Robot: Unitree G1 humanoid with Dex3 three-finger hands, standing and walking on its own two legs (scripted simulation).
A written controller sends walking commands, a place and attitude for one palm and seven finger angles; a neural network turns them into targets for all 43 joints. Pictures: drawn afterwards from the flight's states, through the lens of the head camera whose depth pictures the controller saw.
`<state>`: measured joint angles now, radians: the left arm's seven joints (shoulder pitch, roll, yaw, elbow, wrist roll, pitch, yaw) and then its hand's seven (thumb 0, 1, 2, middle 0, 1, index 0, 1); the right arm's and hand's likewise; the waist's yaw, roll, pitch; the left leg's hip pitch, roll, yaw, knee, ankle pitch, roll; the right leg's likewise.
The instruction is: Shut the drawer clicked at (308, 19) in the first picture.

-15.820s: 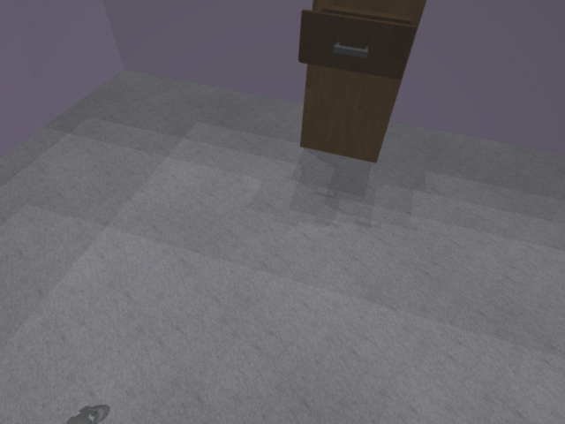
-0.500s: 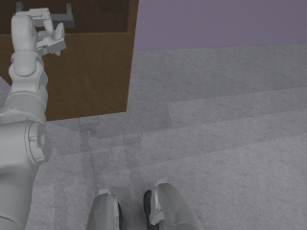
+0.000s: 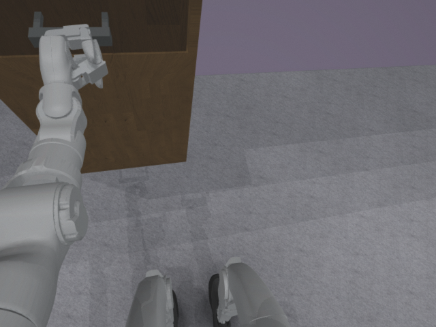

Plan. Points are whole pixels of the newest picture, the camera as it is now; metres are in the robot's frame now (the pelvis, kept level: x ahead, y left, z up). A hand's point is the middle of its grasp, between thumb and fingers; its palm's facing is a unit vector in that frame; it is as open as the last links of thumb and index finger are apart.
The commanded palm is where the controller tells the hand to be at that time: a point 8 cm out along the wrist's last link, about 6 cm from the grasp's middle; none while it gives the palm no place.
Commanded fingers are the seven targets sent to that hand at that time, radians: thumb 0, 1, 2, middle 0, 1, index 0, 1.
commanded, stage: pull the fist back off the drawer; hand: left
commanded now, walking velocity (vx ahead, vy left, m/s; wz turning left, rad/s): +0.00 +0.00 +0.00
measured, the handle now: (72, 27) +0.63 +0.18 +0.07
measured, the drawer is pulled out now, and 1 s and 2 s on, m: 0.00 0.00 0.00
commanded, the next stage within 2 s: draw the hand back to the body in 0.16 s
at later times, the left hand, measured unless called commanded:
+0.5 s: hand (76, 74) +0.50 +0.16 +0.10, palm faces +0.10 -0.99 -0.05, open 3.3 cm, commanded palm +0.45 +0.20 +0.12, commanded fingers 0.00 0.90 0.90 -1.40 -1.60 -1.40 -1.60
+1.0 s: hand out of the picture +0.35 +0.20 +0.19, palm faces +0.20 -0.95 -0.25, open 3.3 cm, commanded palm +0.31 +0.25 +0.21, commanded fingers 0.00 0.90 0.90 -1.40 -1.60 -1.40 -1.60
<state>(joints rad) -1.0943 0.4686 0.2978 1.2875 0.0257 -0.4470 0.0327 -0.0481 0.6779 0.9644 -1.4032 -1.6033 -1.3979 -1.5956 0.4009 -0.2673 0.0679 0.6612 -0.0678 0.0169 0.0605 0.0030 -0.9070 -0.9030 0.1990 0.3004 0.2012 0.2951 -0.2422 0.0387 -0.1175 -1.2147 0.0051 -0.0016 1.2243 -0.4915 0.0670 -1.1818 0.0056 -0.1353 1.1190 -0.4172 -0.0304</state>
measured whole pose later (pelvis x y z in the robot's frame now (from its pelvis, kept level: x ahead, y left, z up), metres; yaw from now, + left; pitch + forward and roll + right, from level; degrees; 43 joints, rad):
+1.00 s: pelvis +0.06 +0.00 +0.10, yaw +0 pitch +2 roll -1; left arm 0.07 0.30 0.10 0.05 -0.08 -0.06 0.07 0.01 0.90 0.90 -1.40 -1.60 -1.40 -1.60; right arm 0.18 -0.23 0.06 0.53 0.05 0.02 -0.06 0.01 -0.91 -0.90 0.20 0.30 0.20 0.29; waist 0.02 0.05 -0.04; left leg -0.27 -0.03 0.05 0.59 -0.36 0.06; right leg -0.29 0.01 -0.06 0.56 -0.31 -0.02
